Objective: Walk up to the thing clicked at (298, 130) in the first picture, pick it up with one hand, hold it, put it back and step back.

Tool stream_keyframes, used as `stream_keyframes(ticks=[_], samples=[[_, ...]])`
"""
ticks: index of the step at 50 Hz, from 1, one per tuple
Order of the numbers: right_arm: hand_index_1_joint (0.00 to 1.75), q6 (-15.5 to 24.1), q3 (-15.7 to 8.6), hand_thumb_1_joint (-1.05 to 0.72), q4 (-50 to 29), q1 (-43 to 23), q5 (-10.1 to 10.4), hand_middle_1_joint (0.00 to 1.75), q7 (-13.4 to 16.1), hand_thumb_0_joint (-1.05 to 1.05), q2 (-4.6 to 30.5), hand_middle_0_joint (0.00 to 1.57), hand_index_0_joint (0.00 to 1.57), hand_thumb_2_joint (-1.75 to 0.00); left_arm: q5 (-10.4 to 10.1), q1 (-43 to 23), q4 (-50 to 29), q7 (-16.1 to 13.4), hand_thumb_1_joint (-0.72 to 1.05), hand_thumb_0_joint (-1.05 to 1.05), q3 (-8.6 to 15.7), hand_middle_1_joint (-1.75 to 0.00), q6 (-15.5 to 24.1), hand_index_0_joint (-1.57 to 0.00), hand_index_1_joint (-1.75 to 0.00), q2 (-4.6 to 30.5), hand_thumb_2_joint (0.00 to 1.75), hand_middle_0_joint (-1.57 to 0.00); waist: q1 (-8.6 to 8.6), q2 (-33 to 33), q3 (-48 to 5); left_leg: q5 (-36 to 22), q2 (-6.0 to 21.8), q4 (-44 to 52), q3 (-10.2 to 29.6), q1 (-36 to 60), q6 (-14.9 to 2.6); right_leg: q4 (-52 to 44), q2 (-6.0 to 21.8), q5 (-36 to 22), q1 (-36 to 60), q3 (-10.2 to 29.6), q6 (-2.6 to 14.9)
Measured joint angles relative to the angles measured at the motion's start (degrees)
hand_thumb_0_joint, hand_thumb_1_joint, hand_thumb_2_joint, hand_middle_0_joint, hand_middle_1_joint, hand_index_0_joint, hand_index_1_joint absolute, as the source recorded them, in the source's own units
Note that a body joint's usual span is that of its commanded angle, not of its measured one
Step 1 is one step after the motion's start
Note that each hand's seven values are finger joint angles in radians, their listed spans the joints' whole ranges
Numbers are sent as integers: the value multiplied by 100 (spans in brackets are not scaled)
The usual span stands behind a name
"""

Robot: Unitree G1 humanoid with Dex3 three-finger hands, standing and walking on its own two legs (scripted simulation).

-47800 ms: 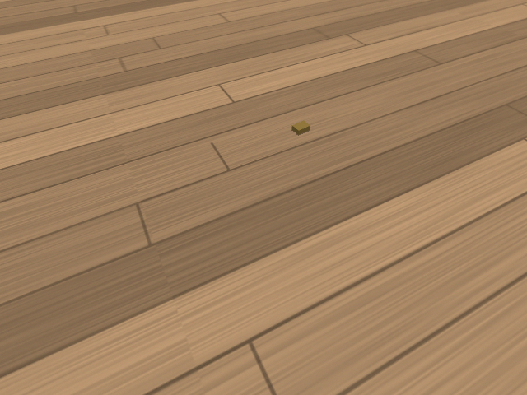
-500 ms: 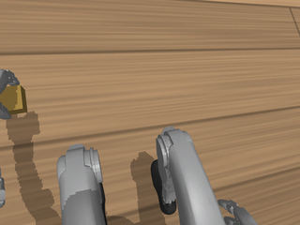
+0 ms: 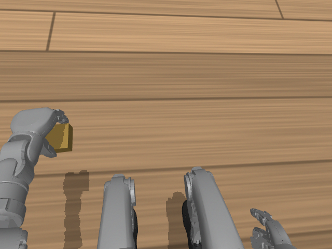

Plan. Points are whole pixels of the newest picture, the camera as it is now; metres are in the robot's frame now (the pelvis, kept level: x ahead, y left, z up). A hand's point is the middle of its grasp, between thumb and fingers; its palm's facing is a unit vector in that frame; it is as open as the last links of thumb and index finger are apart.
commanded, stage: lift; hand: left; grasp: from above
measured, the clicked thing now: (51, 139) +0.41 +0.30 -0.13
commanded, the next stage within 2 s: hold in 0.90 s
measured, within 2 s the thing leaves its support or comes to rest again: neither
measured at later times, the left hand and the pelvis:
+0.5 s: hand (15, 136) +0.34 +0.25 +0.10, palm faces -0.46 -0.09 -0.88, open 9.5 cm; pelvis +0.03 -0.01 +0.17, yaw +2 degrees
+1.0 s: hand out of the picture +0.36 +0.23 +0.17, palm faces -0.45 -0.10 -0.89, open 9.5 cm; pelvis +0.06 -0.01 +0.24, yaw +2 degrees
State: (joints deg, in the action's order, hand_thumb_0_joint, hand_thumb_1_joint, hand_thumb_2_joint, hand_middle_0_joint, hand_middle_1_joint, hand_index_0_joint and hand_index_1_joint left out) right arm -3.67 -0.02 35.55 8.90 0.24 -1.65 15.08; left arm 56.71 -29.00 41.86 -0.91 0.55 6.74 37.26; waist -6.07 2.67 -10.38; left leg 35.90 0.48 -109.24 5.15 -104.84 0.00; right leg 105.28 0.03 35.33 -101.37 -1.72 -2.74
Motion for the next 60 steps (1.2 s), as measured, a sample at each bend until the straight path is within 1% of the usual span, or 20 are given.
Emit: stream_keyframes(ticks=[6, 12, 19, 29, 32, 36, 42, 47, 52, 57, 60], samples=[[30, 16, -31, -90, 75, 1, 79, 30, 155, 0, -53, 20, 20, -90, -120, 447, -322, 30, 16, 0, -137, -27, -151, -85, -25, -240, 16, -81, 75, 2, 31, -148, 60, 881, -73, 1069, 25, -835, -21, -169, 1002, 34, 44], [30, 105, -44, -90, 202, 124, 148, 30, 312, 0, -88, 20, 20, -90, -146, 888, -454, 28, 16, 0, -296, -28, -234, -84, -26, -481, 17, -81, 132, 8, 44, -321, 109, 1828, -157, 2245, 49, -1739, -37, -356, 2121, 79, 84], [30, 323, -70, -90, 366, 317, 183, 30, 428, 0, -106, 20, 20, -90, -94, 1093, -141, -123, 15, -1, -494, -31, -254, -83, -29, -725, 18, -80, 178, -15, 109, -581, 133, 2892, -220, 3484, 73, -2763, -37, -611, 3323, 104, 128], [30, 537, -180, -90, 607, 504, 185, 30, 443, 1, -72, 20, 20, -90, 136, 1211, 239, -511, 15, -1, -759, -36, -307, -81, -34, -1133, 19, -78, 255, -24, 234, -889, 151, 4098, -321, 4812, 80, -3931, -34, -922, 4608, 166, 144], [30, 557, -186, -90, 659, 524, 192, 30, 435, 1, -78, 20, 20, -90, 151, 1189, 319, -633, 14, -1, -828, -37, -384, -81, -35, -1229, 20, -78, 269, -33, 297, -975, 153, 4426, -359, 5177, 76, -4243, -31, -1007, 4955, 195, 144], [30, 575, -198, -90, 692, 537, 189, 30, 418, 1, -97, 20, 20, -90, 129, 1131, 385, -701, 14, -1, -895, -38, -529, -80, -36, -1311, 21, -77, 287, -46, 383, -1097, 154, 4856, -412, 5624, 72, -4649, -26, -1130, 5377, 236, 142], [30, 560, -207, -90, 687, 556, 190, 30, 401, 1, -115, 20, 20, -90, 17, 1118, 417, -641, 14, -1, -979, -39, -746, -79, -36, -1400, 23, -77, 319, -60, 473, -1264, 145, 5441, -480, 6222, 63, -5206, -10, -1296, 5944, 287, 135], [30, 547, -215, -90, 660, 557, 195, 30, 411, 1, -118, 20, 20, -90, -43, 1211, 355, -521, 13, -1, -1041, -38, -797, -80, -36, -1433, 23, -77, 347, -60, 530, -1369, 132, 5844, -521, 6645, 55, -5591, 8, -1399, 6350, 318, 129], [30, 534, -222, -90, 631, 541, 195, 30, 422, 1, -115, 20, 20, -90, -34, 1313, 224, -430, 13, -1, -1086, -37, -750, -80, -35, -1445, 23, -77, 394, -55, 574, -1438, 114, 6145, -543, 6970, 50, -5876, 28, -1461, 6666, 332, 125], [30, 498, -223, -90, 634, 485, 201, 30, 422, 1, -111, 20, 20, -90, 42, 1350, 131, -378, 14, -1, -1138, -36, -733, -81, -34, -1440, 21, -78, 444, -52, 600, -1494, 98, 6401, -561, 7247, 47, -6109, 47, -1506, 6931, 343, 122], [30, 469, -234, -90, 630, 461, 206, 30, 410, 1, -112, 20, 20, -90, 36, 1343, 98, -323, 14, -1, -1146, -36, -731, -81, -34, -1436, 21, -78, 471, -55, 610, -1524, 92, 6541, -569, 7408, 47, -6236, 54, -1529, 7084, 348, 123]])
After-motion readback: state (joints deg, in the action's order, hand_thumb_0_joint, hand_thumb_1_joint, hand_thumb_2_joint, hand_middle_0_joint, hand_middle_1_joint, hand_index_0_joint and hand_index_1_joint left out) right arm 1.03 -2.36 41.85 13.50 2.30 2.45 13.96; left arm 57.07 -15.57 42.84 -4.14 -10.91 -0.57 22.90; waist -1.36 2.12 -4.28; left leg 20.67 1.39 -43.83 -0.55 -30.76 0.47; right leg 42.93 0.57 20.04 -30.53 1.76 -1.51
